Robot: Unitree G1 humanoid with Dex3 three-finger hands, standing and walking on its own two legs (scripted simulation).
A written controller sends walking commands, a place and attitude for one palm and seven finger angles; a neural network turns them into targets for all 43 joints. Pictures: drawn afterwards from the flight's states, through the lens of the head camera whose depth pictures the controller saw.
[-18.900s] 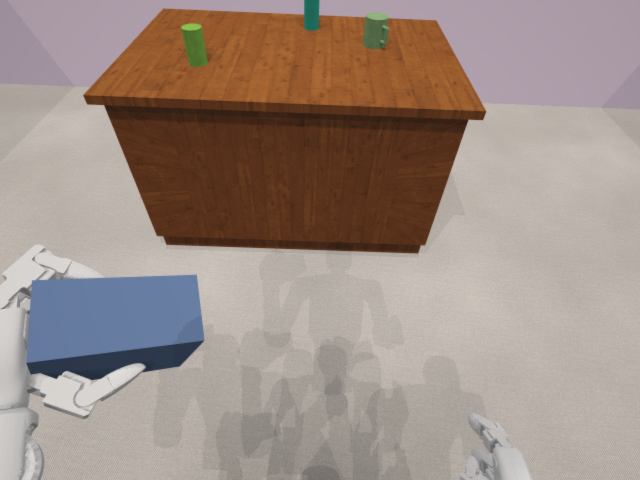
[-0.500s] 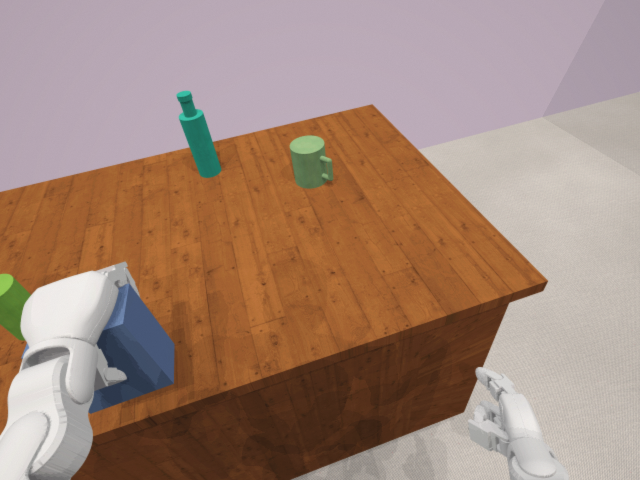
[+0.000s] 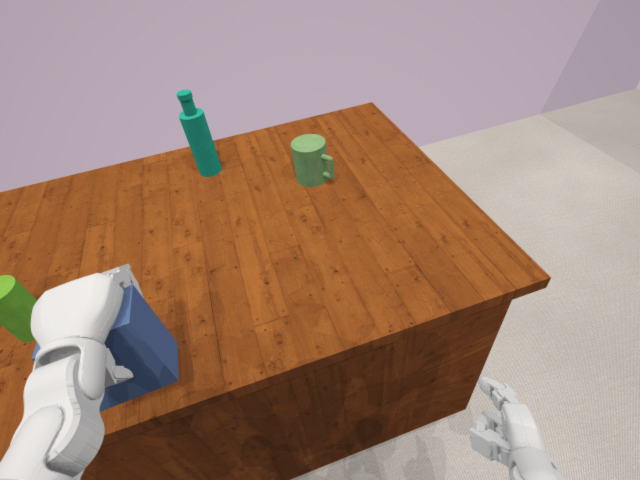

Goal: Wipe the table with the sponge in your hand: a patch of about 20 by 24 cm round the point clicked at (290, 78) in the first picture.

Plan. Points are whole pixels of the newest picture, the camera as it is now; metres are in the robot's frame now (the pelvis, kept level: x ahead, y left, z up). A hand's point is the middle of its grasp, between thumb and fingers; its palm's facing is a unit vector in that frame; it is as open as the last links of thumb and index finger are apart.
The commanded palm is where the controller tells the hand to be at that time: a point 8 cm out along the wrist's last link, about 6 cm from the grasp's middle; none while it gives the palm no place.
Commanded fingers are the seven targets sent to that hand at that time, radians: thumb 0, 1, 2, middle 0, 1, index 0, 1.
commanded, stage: move the sponge above the wiping area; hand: left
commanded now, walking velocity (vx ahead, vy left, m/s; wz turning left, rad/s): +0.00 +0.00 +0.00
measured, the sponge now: (124, 359) +0.23 +0.31 +0.04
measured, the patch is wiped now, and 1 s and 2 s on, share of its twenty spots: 0.00 0.00 0.00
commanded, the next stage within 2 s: none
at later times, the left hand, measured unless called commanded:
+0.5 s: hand (114, 336) +0.24 +0.31 +0.07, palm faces +0.00 -0.10 -0.99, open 10.7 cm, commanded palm +0.21 +0.30 +0.14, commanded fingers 0.00 0.10 1.30 -1.20 -1.60 -1.20 -1.60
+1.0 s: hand (131, 340) +0.25 +0.30 +0.05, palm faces -0.09 -0.10 -0.99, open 10.7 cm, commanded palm +0.23 +0.30 +0.12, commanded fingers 0.00 0.10 1.30 -1.20 -1.60 -1.20 -1.60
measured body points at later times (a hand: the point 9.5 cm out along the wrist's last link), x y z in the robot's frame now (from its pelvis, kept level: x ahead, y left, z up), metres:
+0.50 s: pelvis +0.01 +0.01 +0.00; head +0.00 -0.03 +0.45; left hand +0.23 +0.31 +0.13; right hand +0.26 -0.19 -0.09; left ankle +0.02 +0.11 -0.74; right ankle +0.02 -0.08 -0.74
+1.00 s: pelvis +0.01 +0.00 +0.00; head +0.01 -0.04 +0.45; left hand +0.25 +0.30 +0.10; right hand +0.24 -0.21 -0.09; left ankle +0.02 +0.11 -0.74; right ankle +0.02 -0.08 -0.74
